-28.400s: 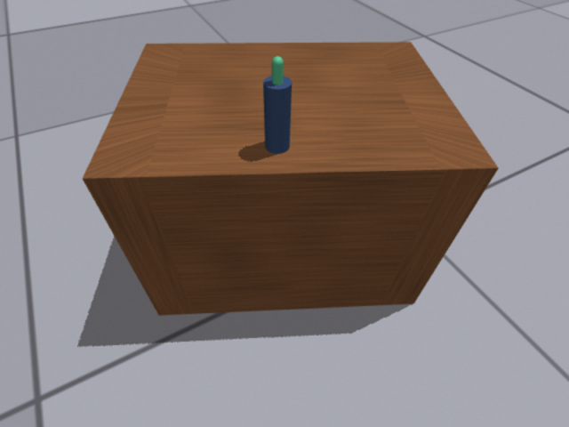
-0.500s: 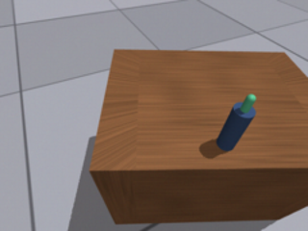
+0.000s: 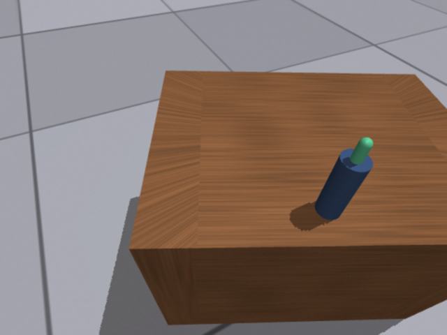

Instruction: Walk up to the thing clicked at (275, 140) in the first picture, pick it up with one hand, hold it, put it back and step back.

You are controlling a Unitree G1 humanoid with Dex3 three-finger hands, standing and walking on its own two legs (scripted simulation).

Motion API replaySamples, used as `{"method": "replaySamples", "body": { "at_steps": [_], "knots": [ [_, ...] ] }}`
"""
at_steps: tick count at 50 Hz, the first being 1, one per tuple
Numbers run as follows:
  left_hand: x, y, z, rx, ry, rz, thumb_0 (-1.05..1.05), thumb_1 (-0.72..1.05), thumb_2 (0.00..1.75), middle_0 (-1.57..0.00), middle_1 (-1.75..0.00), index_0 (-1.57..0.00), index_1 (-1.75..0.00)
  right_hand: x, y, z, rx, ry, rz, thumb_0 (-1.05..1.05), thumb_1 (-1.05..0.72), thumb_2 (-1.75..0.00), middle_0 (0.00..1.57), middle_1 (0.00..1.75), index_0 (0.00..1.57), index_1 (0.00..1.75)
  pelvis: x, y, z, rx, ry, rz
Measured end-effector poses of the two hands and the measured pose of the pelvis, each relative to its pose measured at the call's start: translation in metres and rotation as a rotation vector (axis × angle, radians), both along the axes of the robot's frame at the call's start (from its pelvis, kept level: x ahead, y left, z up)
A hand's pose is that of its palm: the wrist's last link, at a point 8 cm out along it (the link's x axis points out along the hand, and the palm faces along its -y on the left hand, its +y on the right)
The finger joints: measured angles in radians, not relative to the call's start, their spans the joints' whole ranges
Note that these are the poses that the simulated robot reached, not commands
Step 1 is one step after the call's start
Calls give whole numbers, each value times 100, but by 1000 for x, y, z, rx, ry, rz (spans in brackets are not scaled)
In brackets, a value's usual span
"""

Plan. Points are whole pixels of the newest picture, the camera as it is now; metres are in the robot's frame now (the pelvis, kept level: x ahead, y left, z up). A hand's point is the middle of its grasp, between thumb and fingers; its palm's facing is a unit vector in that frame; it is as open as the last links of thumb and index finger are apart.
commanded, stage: stand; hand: right
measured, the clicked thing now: (345, 179) +0.41 -0.25 +0.03
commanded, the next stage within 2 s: step back in 0.28 s
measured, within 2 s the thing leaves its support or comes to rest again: neither
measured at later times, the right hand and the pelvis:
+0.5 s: hand out of the picture +0.06 -0.29 -0.16, palm faces -0.02 +0.93 -0.38, open 7.4 cm; pelvis -0.04 -0.03 -0.01, yaw +0 degrees
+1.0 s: hand out of the picture -0.05 -0.31 -0.18, palm faces -0.15 +0.90 -0.40, open 7.4 cm; pelvis -0.16 -0.04 -0.03, yaw +5 degrees
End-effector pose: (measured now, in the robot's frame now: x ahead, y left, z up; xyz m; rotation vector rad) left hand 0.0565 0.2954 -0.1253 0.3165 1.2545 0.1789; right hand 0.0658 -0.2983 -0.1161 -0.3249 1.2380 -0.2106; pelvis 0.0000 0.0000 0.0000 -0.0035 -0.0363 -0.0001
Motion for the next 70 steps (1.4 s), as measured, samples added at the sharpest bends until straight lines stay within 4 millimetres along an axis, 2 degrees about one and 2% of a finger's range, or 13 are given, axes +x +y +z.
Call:
{"method": "replaySamples", "body": {
  "at_steps": [15, 19, 23, 26, 29, 33, 41, 47, 53, 57, 61, 66, 70],
  "knots": [
    [3, 0, 1, 0, -21, 3, 0, 90, 90, -20, -30, -21, -30, 4, 0, 1, 5, -22, 2, 1, -90, -90, 20, 30, 20, 30, -3, -1, -1, 0, -3, 0],
    [1, 4, -1, 22, -25, 10, 0, 90, 90, -21, -30, -21, -30, 1, -8, -1, 1, -22, -8, 1, -90, -90, 20, 30, 20, 30, -18, -5, -5, 3, 4, 0],
    [-8, 3, 2, 58, -26, 8, 0, 90, 90, -20, -30, -21, -30, -5, -26, -5, -17, -32, 3, 1, -90, -90, 21, 30, 21, 30, -36, -18, -10, -2, 8, 0],
    [-23, -4, 4, 85, -30, 11, 0, 90, 90, -20, -30, -20, -30, -8, -45, -13, -27, -44, 16, 1, -90, -90, 21, 30, 21, 30, -48, -31, -17, 0, 12, -6],
    [-45, -15, 1, 120, -18, 5, 0, 90, 90, -20, -30, -20, -30, -8, -63, -27, -21, -68, 15, 1, -90, -90, 20, 30, 20, 30, -61, -45, -29, 4, 2, -13],
    [-74, -33, 8, 114, 28, -2, 0, 90, 90, -20, -30, -21, -30, -21, -69, -30, -4, -56, 11, 1, -90, -90, 20, 30, 20, 30, -75, -52, -22, 23, 2, -17],
    [-83, -47, 15, 108, -84, 29, 0, 90, 90, -21, -30, -21, -30, -75, -70, -36, -17, 64, 82, 1, -90, -90, 20, 30, 20, 30, -104, -59, -20, 26, 24, 35],
    [-108, -40, 2, 77, -134, 39, 0, 90, 90, -21, -30, -21, -30, -99, -60, -32, -35, 58, 125, 1, -90, -90, 20, 30, 20, 30, -140, -51, -26, 13, 9, 74],
    [-145, -14, -17, 47, -139, 45, 0, 90, 90, -21, -30, -21, -30, -136, -44, -16, -65, 11, 131, 1, -90, -90, 20, 30, 20, 30, -178, -32, -32, 14, -8, 81],
    [-171, -4, -12, 46, -115, 71, 0, 90, 90, -21, -30, -21, -30, -165, -36, 2, -81, 5, 112, 1, -90, -90, 20, 30, 20, 30, -196, -27, -21, -20, -11, 71],
    [-202, 3, -7, 46, -97, 76, 0, 90, 90, -21, -30, -21, -30, -177, -31, 13, -90, -24, 104, 1, -90, -90, 21, 30, 21, 30, -215, -24, -14, -29, -2, 44],
    [-243, 3, -8, 57, -23, 40, 0, 90, 90, -20, -30, -20, -30, -188, -28, 13, -72, -108, 97, 1, -90, -90, 21, 30, 21, 30, -245, -23, -15, -30, 1, 0],
    [-267, -5, -9, 70, -1, 5, 0, 90, 90, -20, -30, -20, -30, -207, -33, 1, -44, -144, 83, 1, -90, -90, 21, 30, 21, 30, -272, -29, -21, -22, 0, -31]
  ]
}}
